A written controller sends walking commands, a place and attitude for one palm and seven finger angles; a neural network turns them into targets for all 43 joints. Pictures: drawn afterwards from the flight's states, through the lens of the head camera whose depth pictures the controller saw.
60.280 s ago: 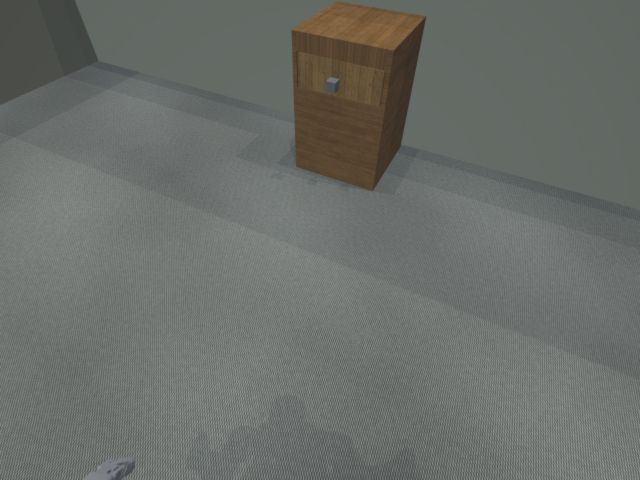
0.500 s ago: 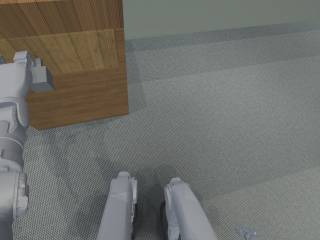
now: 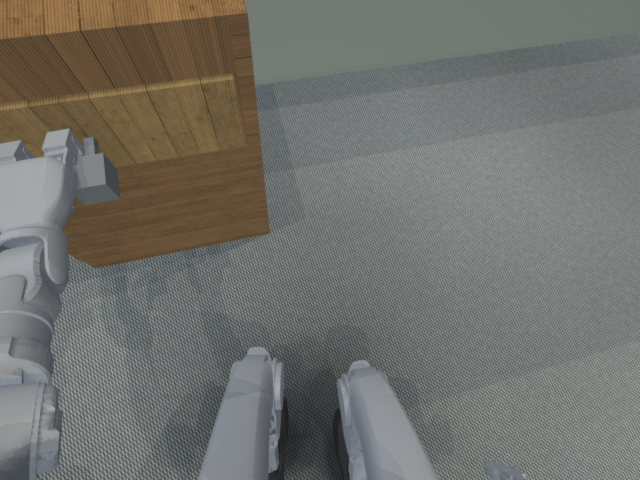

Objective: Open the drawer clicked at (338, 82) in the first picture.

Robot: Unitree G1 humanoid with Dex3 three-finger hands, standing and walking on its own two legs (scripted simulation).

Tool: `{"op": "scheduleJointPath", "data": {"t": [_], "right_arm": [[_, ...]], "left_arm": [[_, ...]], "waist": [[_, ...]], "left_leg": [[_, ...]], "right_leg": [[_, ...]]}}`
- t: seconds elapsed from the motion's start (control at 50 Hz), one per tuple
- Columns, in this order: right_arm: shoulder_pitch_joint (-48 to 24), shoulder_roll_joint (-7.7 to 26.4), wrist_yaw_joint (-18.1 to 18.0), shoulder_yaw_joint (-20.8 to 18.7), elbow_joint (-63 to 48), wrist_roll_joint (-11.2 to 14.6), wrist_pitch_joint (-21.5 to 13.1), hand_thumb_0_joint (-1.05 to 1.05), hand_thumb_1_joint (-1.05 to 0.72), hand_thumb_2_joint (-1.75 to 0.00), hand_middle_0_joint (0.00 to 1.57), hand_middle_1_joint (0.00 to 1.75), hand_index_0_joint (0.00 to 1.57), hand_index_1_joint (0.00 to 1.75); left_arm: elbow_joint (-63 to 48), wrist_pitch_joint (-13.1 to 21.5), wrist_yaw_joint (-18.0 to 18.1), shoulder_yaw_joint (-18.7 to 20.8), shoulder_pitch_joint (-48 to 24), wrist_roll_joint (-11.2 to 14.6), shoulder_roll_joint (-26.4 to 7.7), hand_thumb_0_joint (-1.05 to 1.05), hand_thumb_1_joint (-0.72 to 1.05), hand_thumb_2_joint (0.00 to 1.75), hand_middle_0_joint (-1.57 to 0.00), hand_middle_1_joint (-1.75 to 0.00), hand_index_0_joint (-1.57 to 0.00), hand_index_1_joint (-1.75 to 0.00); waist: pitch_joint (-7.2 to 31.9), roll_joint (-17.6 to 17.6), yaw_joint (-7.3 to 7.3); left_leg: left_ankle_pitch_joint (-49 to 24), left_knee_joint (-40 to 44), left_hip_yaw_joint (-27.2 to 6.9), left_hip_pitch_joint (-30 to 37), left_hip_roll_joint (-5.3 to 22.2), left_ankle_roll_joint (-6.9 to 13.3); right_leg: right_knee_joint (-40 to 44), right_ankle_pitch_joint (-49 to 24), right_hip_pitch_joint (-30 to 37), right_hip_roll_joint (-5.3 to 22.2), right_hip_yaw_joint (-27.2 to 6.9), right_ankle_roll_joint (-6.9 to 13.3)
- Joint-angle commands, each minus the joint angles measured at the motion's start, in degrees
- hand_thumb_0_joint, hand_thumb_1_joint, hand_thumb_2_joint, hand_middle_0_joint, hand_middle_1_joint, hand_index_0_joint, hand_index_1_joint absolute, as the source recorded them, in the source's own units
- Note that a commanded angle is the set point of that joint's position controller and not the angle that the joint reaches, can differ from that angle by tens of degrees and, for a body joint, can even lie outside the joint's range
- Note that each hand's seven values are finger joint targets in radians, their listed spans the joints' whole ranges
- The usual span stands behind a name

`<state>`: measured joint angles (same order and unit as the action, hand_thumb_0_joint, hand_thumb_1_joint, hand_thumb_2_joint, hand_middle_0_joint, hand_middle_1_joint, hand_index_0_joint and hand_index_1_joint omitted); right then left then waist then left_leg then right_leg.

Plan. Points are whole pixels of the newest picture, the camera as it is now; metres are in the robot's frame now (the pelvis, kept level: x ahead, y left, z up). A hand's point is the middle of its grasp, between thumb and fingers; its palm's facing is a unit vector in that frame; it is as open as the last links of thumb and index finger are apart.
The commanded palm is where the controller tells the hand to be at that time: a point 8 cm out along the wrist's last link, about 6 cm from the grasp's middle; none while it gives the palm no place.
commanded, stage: pull the drawer open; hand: left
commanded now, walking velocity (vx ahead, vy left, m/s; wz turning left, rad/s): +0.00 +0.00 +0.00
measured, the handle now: (92, 165) +0.48 +0.32 -0.06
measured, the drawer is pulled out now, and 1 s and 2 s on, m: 0.00 0.02 0.03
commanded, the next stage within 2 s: open the thumb to release the handle in 1.90 s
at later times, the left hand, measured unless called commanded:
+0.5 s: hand (62, 216) +0.41 +0.35 -0.07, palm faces -0.02 -0.07 -1.00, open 5.5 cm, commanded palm +0.40 +0.30 -0.01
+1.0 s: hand (63, 227) +0.39 +0.34 -0.07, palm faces -0.05 -0.06 -1.00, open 5.5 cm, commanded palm +0.39 +0.30 -0.01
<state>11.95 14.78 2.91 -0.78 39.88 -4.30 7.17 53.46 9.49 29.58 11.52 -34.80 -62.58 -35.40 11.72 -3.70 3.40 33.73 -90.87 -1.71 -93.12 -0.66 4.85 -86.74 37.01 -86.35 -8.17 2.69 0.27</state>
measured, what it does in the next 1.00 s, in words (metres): stands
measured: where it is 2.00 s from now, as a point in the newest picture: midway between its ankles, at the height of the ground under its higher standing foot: (312, 465)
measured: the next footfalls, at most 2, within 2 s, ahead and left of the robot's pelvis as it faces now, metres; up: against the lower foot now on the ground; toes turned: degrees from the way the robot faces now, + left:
none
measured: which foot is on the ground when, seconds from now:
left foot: down 0.00-1.00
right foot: down 0.00-1.00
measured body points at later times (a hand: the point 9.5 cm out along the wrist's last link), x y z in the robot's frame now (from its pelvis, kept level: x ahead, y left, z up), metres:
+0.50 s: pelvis +0.01 +0.00 +0.01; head +0.19 +0.05 +0.42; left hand +0.41 +0.35 -0.01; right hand +0.12 -0.26 -0.12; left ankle +0.05 +0.07 -0.54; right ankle +0.03 -0.12 -0.54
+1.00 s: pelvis +0.00 +0.00 +0.01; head +0.18 +0.04 +0.43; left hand +0.39 +0.34 -0.01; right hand +0.10 -0.26 -0.12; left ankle +0.05 +0.07 -0.54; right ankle +0.03 -0.12 -0.54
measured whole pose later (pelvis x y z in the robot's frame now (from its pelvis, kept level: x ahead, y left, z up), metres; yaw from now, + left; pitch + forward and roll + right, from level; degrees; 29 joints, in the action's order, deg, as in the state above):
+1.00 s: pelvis +0.00 +0.00 +0.01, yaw +1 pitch +34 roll -7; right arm 10.8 14.2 3.0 -1.5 39.7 -4.2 7.9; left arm 51.6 6.5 31.1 9.7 -30.0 -63.0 -31.1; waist 12.3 -3.1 2.4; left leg 33.3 -88.0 -1.6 -88.8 -0.8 4.7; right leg -84.0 36.5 -82.2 -7.7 2.7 0.6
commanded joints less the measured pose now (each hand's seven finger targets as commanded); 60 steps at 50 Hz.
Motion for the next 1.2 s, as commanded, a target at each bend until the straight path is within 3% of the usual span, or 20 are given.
{"op": "scheduleJointPath", "data": {"t": [0.0, 0.08, 0.12, 0.22, 0.28, 0.36, 0.42, 0.48, 0.5, 0.58, 0.68, 0.7, 0.74, 0.84, 0.88, 0.96, 1.02, 1.06, 1.12, 1.18], "right_arm": [[9.0, 10.9, -0.7, -4.2, -2.1, 0.0, -0.5, 0.0, -0.9, -0.9, 0.2, 0.3, 0.2, 0.3], [8.7, 10.7, -0.8, -4.0, -2.2, 0.1, -0.1, 0.0, -0.9, -0.9, 0.2, 0.3, 0.2, 0.3], [8.5, 10.6, -0.8, -4.1, -2.4, 0.1, 0.0, 0.0, -0.9, -0.9, 0.2, 0.3, 0.2, 0.3], [7.6, 10.6, -0.6, -4.1, -2.9, -0.1, 0.2, 0.0, -0.9, -0.9, 0.2, 0.3, 0.2, 0.3], [7.2, 10.3, -0.5, -4.1, -3.4, -0.1, 0.4, 0.0, -0.9, -0.9, 0.2, 0.3, 0.2, 0.3], [6.8, 10.6, -0.5, -4.1, -3.4, -0.1, 0.3, 0.0, -0.9, -0.9, 0.2, 0.3, 0.2, 0.3], [6.7, 10.8, -0.3, -4.3, -3.8, -0.1, 0.5, 0.0, -0.9, -0.9, 0.2, 0.3, 0.2, 0.3], [6.7, 10.7, -0.3, -4.5, -3.7, 0.0, 0.6, 0.0, -0.9, -0.9, 0.2, 0.3, 0.2, 0.3], [6.8, 10.7, -0.3, -4.5, -3.8, -0.1, 0.6, 0.0, -0.9, -0.9, 0.2, 0.3, 0.2, 0.3], [6.6, 10.6, -0.3, -4.7, -3.4, 0.1, 0.6, 0.0, -0.9, -0.9, 0.2, 0.3, 0.2, 0.3], [6.9, 10.4, -0.6, -4.5, -2.8, 0.1, 0.2, 0.0, -0.9, -0.9, 0.2, 0.3, 0.2, 0.3], [6.8, 10.5, -0.7, -4.4, -3.0, 0.0, 0.1, 0.0, -0.9, -0.9, 0.2, 0.3, 0.2, 0.3], [6.8, 10.3, -0.6, -4.5, -2.7, 0.1, 0.1, 0.0, -0.9, -0.9, 0.2, 0.3, 0.2, 0.3], [6.6, 10.2, -0.5, -4.7, -2.9, 0.2, 0.1, 0.0, -0.9, -0.9, 0.2, 0.3, 0.2, 0.3], [6.5, 10.0, -0.7, -4.6, -2.9, 0.2, 0.0, 0.0, -0.9, -0.9, 0.2, 0.3, 0.2, 0.3], [6.3, 10.0, -1.0, -4.4, -2.7, 0.2, -0.3, 0.0, -0.9, -0.9, 0.2, 0.3, 0.2, 0.3], [6.1, 9.9, -0.9, -4.4, -2.8, 0.2, -0.5, 0.0, -0.9, -0.9, 0.2, 0.3, 0.2, 0.3], [5.9, 10.0, -0.9, -4.5, -2.9, 0.2, -0.5, 0.0, -0.9, -0.9, 0.2, 0.3, 0.2, 0.3], [5.8, 9.9, -0.8, -4.5, -3.0, 0.3, -0.6, 0.0, -0.9, -0.9, 0.2, 0.3, 0.2, 0.3], [5.5, 10.0, -1.1, -4.4, -3.0, 0.3, -0.8, 0.0, -0.9, -0.9, 0.2, 0.3, 0.2, 0.3]], "left_arm": [[-9.7, 1.3, 2.9, 1.7, -7.9, 0.0, -11.4, 0.0, 0.9, 0.9, -0.4, -1.35, -0.4, -1.35], [-8.5, 0.8, 2.7, 2.1, -6.0, -0.3, -11.7, 0.0, 0.9, 0.9, -0.4, -1.35, -0.4, -1.35], [-9.3, 0.9, 2.7, 1.0, -5.8, -0.3, -10.0, 0.0, 0.9, 0.9, -0.4, -1.35, -0.4, -1.35], [-9.9, 1.4, 3.3, 1.9, -5.0, -1.1, -10.7, 0.0, 0.9, 0.9, -0.4, -1.35, -0.4, -1.35], [-9.8, 1.4, 3.6, 1.8, -2.4, -0.8, -9.6, 0.0, 0.9, 0.9, -0.4, -1.35, -0.4, -1.35], [-9.2, 1.3, 3.8, 1.1, -4.2, -1.2, -9.1, 0.0, 0.9, 0.9, -0.4, -1.35, -0.4, -1.35], [-11.1, 1.2, 4.2, 1.5, -3.5, -1.3, -9.3, 0.0, 0.9, 0.9, -0.4, -1.35, -0.4, -1.35], [-10.8, 0.5, 4.3, 0.5, -2.5, -1.0, -7.8, 0.0, 0.9, 0.9, -0.4, -1.35, -0.4, -1.35], [-11.3, 0.4, 4.3, 1.7, -2.1, -0.8, -8.8, 0.0, 0.9, 0.9, -0.4, -1.35, -0.4, -1.35], [-11.9, -0.2, 4.4, -1.2, -3.5, -1.3, -6.1, 0.0, 0.9, 0.9, -0.4, -1.35, -0.4, -1.35], [-10.2, -0.4, 4.3, -0.9, -4.3, -1.7, -7.0, 0.0, 0.9, 0.9, -0.4, -1.35, -0.4, -1.35], [-10.5, -0.4, 4.2, -0.2, -4.0, -1.7, -7.7, 0.0, 0.9, 0.9, -0.4, -1.35, -0.4, -1.35], [-10.3, -0.4, 4.2, -2.0, -5.1, -2.0, -5.9, 0.0, 0.9, 0.9, -0.4, -1.35, -0.4, -1.35], [-11.2, -0.5, 4.3, -2.4, -4.2, -1.7, -5.0, 0.0, 0.9, 0.9, -0.4, -1.35, -0.4, -1.35], [-10.7, -0.5, 4.3, -1.8, -2.1, -1.5, -5.3, 0.0, 0.9, 0.9, -0.4, -1.35, -0.4, -1.35], [-10.1, 0.0, 4.0, -2.0, -3.8, -1.8, -5.8, 0.0, 0.9, 0.9, -0.4, -1.35, -0.4, -1.35], [-10.9, 0.5, 4.2, -2.0, -3.2, -1.8, -5.6, 0.0, 0.9, 0.9, -0.4, -1.35, -0.4, -1.35], [-10.6, 0.6, 4.4, -1.3, -1.7, -1.7, -5.9, 0.0, 0.9, 0.9, -0.4, -1.35, -0.4, -1.35], [-11.0, 0.7, 4.6, -1.8, -2.3, -1.6, -5.3, 0.0, 0.9, 0.9, -0.4, -1.35, -0.4, -1.35], [-9.6, 0.4, 4.6, -1.2, -1.5, -1.3, -5.8, 0.0, 0.9, 0.9, -0.4, -1.35, -0.4, -1.35]], "waist": [[34.9, -6.9, -0.82], [32.7, -4.0, -0.72], [33.0, -5.8, -0.77], [32.1, -7.4, -1.48], [32.6, -6.5, -1.97], [30.9, -6.1, -1.28], [33.2, -9.1, -2.23], [32.4, -6.6, -1.73], [33.1, -7.0, -2.08], [32.3, -7.3, -1.3], [31.0, -5.2, -0.92], [31.1, -6.8, -1.45], [30.6, -7.8, -1.0], [31.2, -8.0, -1.36], [31.6, -6.4, -1.81], [30.5, -5.2, -1.07], [31.0, -6.7, -1.5], [30.9, -5.1, -1.74], [30.8, -5.8, -1.57], [29.9, -3.2, -1.31]], "left_leg": [[-29.5, 12.0, -6.7, 42.6, 3.7, -3.4], [-29.3, 11.7, -6.1, 40.7, 3.5, -3.0], [-30.9, 12.1, -6.3, 42.3, 3.5, -3.2], [-31.2, 12.6, -6.8, 43.6, 3.7, -3.7], [-31.2, 12.5, -6.0, 42.9, 3.3, -3.4], [-28.6, 12.6, -6.6, 41.7, 3.5, -3.5], [-30.7, 13.5, -7.7, 45.3, 3.8, -4.3], [-30.7, 13.6, -7.6, 44.9, 3.8, -4.1], [-31.2, 13.8, -7.8, 45.3, 4.0, -4.1], [-29.2, 14.4, -8.6, 46.3, 4.3, -4.4], [-26.5, 14.1, -7.2, 43.1, 3.7, -3.7], [-27.3, 14.4, -7.5, 43.8, 3.8, -4.0], [-26.2, 14.7, -8.0, 44.8, 3.9, -4.3], [-26.9, 15.2, -8.4, 46.2, 4.1, -4.5], [-26.6, 14.9, -7.3, 44.7, 3.6, -4.0], [-24.2, 14.1, -6.4, 41.5, 3.3, -3.4], [-25.1, 14.1, -6.3, 42.5, 3.2, -3.5], [-24.6, 14.1, -6.3, 41.8, 3.2, -3.4], [-25.3, 13.9, -6.1, 41.7, 3.1, -3.3], [-23.4, 13.0, -4.9, 38.4, 2.7, -2.7]], "right_leg": [[8.1, -19.8, 6.3, 2.3, 1.6, 2.7], [8.7, -21.2, 8.0, 2.2, 1.4, 2.5], [8.8, -21.8, 7.7, 2.4, 1.4, 2.5], [8.7, -20.5, 6.3, 2.5, 1.5, 2.8], [9.1, -21.7, 8.5, 2.3, 1.4, 2.9], [8.9, -19.4, 6.7, 2.5, 1.5, 2.8], [8.5, -18.9, 5.9, 2.6, 1.8, 2.9], [9.1, -19.5, 6.8, 2.5, 1.8, 2.8], [8.9, -19.7, 7.1, 2.5, 1.7, 2.9], [9.4, -17.7, 5.2, 2.5, 1.9, 2.8], [9.8, -17.3, 6.5, 2.4, 1.7, 2.8], [9.6, -17.4, 6.3, 2.5, 1.6, 3.0], [9.7, -16.0, 4.5, 2.5, 1.9, 3.0], [9.9, -15.9, 4.5, 2.5, 1.9, 3.2], [10.2, -16.6, 6.5, 2.4, 1.6, 3.1], [10.2, -16.5, 7.2, 2.4, 1.2, 3.0], [10.0, -16.8, 6.9, 2.4, 1.1, 3.1], [10.0, -16.7, 7.5, 2.3, 1.1, 3.1], [10.0, -17.4, 7.6, 2.4, 1.0, 3.0], [10.3, -17.9, 9.3, 2.3, 0.5, 2.9]]}}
